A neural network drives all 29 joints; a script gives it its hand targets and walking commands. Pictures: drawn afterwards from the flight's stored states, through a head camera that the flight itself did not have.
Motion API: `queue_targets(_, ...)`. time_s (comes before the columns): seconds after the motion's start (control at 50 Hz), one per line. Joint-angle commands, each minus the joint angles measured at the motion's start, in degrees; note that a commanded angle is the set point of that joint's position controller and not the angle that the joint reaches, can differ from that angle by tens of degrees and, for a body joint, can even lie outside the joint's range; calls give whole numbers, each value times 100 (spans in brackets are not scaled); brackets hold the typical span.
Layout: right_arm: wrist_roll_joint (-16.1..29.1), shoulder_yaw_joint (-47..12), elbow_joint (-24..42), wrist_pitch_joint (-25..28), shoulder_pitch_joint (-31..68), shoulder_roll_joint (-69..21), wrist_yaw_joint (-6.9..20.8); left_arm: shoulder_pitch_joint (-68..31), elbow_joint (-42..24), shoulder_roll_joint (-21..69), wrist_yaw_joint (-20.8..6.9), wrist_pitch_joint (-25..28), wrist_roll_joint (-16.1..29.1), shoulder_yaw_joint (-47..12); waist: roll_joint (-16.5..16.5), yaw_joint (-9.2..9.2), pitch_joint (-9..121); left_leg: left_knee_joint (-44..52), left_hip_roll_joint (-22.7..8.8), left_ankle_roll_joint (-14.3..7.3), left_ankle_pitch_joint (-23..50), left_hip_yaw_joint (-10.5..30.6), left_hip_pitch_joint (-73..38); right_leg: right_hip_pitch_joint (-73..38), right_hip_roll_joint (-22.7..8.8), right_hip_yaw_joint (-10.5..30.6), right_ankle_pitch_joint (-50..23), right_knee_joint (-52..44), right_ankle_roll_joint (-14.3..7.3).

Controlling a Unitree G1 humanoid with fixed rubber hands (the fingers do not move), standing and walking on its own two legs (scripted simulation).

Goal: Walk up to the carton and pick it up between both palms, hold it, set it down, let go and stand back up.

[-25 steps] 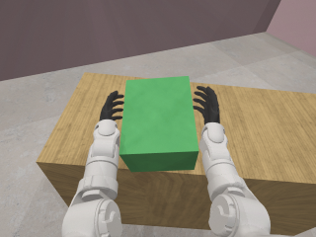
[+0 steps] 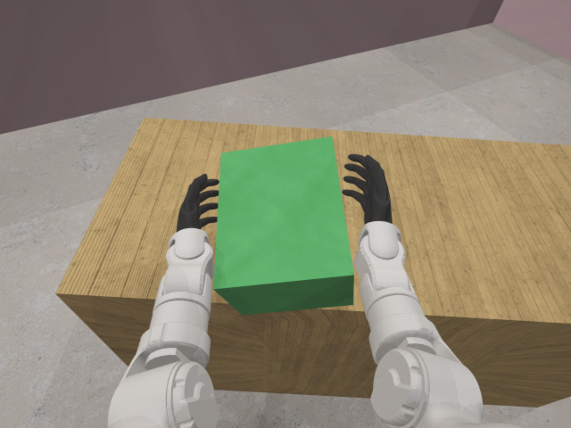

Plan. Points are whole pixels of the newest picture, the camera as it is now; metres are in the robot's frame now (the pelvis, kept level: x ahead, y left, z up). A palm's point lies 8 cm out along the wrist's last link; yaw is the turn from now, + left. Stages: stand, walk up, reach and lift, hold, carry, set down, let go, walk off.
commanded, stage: set down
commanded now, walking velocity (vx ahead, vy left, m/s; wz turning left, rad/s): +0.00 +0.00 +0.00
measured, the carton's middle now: (286, 227) +0.41 -0.01 +0.02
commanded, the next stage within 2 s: none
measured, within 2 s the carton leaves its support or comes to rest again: neither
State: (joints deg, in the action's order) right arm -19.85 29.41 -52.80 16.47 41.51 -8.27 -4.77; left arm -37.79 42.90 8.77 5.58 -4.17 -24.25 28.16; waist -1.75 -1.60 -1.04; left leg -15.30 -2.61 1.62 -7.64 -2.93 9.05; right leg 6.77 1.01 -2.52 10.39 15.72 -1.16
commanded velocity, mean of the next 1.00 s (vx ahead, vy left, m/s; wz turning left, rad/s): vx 0.00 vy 0.00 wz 0.00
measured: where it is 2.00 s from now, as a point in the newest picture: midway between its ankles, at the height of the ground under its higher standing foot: outside the picture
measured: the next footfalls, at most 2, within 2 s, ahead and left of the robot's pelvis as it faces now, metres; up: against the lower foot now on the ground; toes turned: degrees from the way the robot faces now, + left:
none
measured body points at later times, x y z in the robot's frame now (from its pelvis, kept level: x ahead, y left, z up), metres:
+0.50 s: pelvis +0.00 +0.00 +0.00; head +0.05 +0.01 +0.44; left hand +0.41 +0.13 +0.04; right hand +0.42 -0.14 +0.07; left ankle +0.00 +0.14 -0.75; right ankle -0.03 -0.10 -0.75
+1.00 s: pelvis +0.00 +0.00 +0.00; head +0.08 +0.00 +0.44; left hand +0.41 +0.13 +0.02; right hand +0.42 -0.15 +0.05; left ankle +0.00 +0.14 -0.75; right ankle -0.03 -0.10 -0.75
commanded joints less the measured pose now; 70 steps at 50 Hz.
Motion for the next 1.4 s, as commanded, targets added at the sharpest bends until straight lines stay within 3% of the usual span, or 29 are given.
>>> queue_targets(0.0, -453, -1488, -237, 9, 2664, -2695, 815, -3677, -571, 2560, -758, 724, -1, -1562, -52, 138, 2746, 50, 154, -105, 1006, -530, -352, -1588, -109, -281, -3194, 448, 501)
queue_targets(0.18, -707, -1004, -258, 46, 2837, -2579, 975, -4177, -797, 2571, -457, 951, -16, -1591, 323, 133, 3538, -257, 68, 43, 1528, -543, -950, -635, -20, -387, -2614, 382, 368)
queue_targets(0.26, -866, -830, -316, 50, 2876, -2569, 997, -4305, -705, 2558, -379, 1081, 15, -1607, 313, 72, 3817, -361, 57, 53, 1598, -534, -932, -451, -17, -379, -2588, 423, 357)
queue_targets(0.36, -1041, -660, -492, -29, 2851, -2582, 1014, -4245, -349, 2464, -416, 1131, -45, -1375, 127, 54, 3682, -318, 71, -14, 1397, -546, -597, -566, -49, -334, -2711, 508, 408)
queue_targets(0.48, -1130, -530, -509, -77, 2857, -2532, 1049, -3873, 49, 2381, -495, 1056, -222, -984, -11, 163, 3371, -273, 76, -84, 1412, -560, -382, -682, -52, -319, -2943, 553, 441)
queue_targets(0.6, -1141, -515, -451, 24, 2877, -2503, 1079, -3736, 37, 2418, -454, 1094, -301, -909, 127, 220, 3493, -395, 58, -50, 1819, -556, -458, -541, -24, -345, -3222, 597, 418)
queue_targets(0.74, -1274, -558, -510, 313, 2850, -2617, 1033, -3856, -44, 2562, -338, 1455, -273, -1154, 326, 159, 4191, -659, 29, 35, 2361, -527, -425, -347, -5, -352, -3675, 745, 348)
queue_targets(0.8, -1359, -573, -551, 372, 2846, -2655, 998, -3776, 156, 2551, -365, 1555, -347, -1083, 172, 144, 4192, -623, 37, -26, 2215, -540, -143, -570, -32, -310, -3861, 821, 366)
queue_targets(0.88, -1447, -565, -556, 360, 2852, -2708, 969, -3714, 433, 2420, -479, 1631, -398, -816, -193, 156, 3842, -334, 84, -177, 1499, -583, 583, -1242, -125, -190, -4030, 937, 474)
queue_targets(0.96, -1503, -446, -604, 301, 2768, -2658, 966, -3674, 573, 2289, -543, 1654, -466, -617, -265, 167, 3552, -137, 89, -226, 1044, -600, 738, -1318, -146, -160, -3696, 877, 494)
queue_targets(1.16, -1642, 90, -432, 82, 2675, -2430, 1093, -3637, 369, 2141, -420, 1440, -675, -465, 131, 186, 3372, -178, 73, -180, 811, -587, 14, -151, -81, -301, -1931, 403, 336)
queue_targets(1.24, -1633, 122, -311, 57, 2677, -2389, 1137, -3513, 289, 2126, -386, 1382, -732, -441, 199, 219, 3356, -231, 73, -173, 966, -566, -135, -12, -72, -333, -1884, 381, 330)
queue_targets(1.38, -1628, -10, -308, 168, 2553, -2445, 1136, -3208, 285, 2239, -408, 1446, -813, -419, 99, 215, 3311, -377, 50, -165, 1548, -518, -213, -77, -38, -358, -2552, 511, 369)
